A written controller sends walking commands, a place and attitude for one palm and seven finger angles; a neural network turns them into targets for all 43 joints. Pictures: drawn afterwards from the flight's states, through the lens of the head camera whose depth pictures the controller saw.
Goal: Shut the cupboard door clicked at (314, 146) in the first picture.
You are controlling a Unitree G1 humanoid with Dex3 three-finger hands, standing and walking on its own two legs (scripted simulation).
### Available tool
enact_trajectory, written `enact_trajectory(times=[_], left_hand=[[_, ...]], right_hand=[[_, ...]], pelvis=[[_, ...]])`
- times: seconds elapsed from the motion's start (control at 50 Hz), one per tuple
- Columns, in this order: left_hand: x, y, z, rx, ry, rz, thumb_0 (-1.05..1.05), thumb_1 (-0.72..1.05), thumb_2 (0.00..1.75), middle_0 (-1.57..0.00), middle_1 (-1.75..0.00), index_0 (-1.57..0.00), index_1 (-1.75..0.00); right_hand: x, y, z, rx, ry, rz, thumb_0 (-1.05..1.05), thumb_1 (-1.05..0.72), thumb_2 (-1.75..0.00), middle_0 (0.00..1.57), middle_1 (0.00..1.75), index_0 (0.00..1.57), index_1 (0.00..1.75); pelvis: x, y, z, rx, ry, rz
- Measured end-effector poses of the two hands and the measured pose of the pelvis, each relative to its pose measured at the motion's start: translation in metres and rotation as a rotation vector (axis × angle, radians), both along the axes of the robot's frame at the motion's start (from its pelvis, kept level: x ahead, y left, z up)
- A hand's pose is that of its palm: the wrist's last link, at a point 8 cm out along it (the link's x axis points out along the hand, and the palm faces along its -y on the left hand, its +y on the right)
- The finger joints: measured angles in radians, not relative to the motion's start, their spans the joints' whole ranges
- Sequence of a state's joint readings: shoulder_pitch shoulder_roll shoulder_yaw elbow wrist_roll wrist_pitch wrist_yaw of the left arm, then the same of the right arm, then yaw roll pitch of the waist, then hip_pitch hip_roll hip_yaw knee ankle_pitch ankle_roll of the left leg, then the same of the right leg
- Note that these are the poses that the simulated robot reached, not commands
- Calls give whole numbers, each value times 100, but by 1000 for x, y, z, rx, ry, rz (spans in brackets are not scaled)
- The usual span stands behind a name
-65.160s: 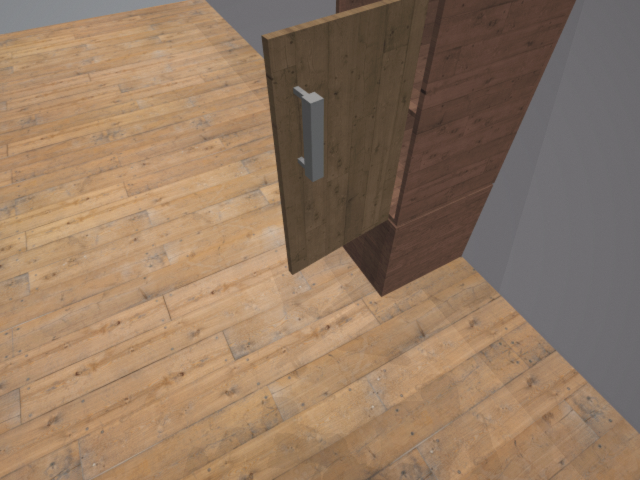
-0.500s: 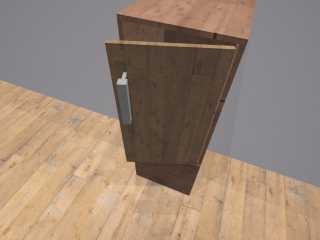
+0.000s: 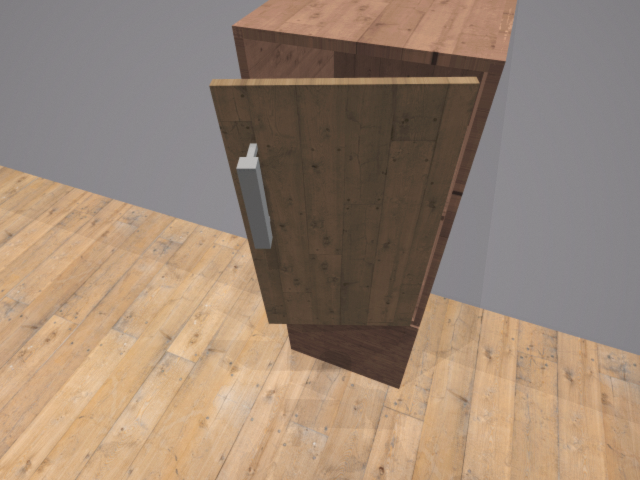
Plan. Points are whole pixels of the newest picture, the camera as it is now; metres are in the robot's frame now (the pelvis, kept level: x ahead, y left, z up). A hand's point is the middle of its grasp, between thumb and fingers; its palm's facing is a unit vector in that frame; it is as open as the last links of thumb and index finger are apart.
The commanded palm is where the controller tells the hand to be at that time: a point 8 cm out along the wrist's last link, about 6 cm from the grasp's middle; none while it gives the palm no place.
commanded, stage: look again from close up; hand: left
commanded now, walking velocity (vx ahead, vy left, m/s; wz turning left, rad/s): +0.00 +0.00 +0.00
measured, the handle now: (258, 197) +0.49 +0.12 +0.08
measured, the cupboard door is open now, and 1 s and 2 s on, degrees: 20 20 20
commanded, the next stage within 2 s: shuffle to correct the standing spot in 0.08 s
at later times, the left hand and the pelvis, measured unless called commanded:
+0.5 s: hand out of the picture +0.04 +0.15 -0.18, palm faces +0.00 -0.98 -0.21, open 7.4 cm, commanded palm none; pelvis +0.03 -0.04 -0.01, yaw -1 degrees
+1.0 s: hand out of the picture +0.08 +0.12 -0.17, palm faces +0.00 -0.97 -0.23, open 7.4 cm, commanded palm none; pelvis +0.05 -0.06 +0.00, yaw -3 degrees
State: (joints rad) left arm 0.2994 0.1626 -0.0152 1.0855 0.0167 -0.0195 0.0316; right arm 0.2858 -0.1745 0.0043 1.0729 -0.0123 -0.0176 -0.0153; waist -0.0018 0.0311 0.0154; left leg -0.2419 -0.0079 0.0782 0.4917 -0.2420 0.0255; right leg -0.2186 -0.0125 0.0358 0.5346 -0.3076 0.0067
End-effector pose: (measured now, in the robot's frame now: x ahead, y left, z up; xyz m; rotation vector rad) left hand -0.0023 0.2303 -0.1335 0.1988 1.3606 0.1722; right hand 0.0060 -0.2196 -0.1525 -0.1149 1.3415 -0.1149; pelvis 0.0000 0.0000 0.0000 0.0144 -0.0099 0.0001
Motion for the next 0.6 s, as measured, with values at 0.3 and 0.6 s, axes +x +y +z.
enact_trajectory(times=[0.3, 0.6], left_hand=[[35, -5, -5, -14, -24, -20, 1, 91, 90, -20, -30, -20, -30], [32, -48, -15, -41, 38, 42, 0, 91, 90, -20, -30, -20, -30]], right_hand=[[48, -33, 15, -81, -61, 22, 1, -91, -90, 20, 30, 20, 30], [65, -62, 6, -91, 19, 2, 1, -91, -90, 20, 30, 20, 30]], pelvis=[[15, -12, 1, 0, 5, -8], [45, -47, -7, -16, 35, -2]])
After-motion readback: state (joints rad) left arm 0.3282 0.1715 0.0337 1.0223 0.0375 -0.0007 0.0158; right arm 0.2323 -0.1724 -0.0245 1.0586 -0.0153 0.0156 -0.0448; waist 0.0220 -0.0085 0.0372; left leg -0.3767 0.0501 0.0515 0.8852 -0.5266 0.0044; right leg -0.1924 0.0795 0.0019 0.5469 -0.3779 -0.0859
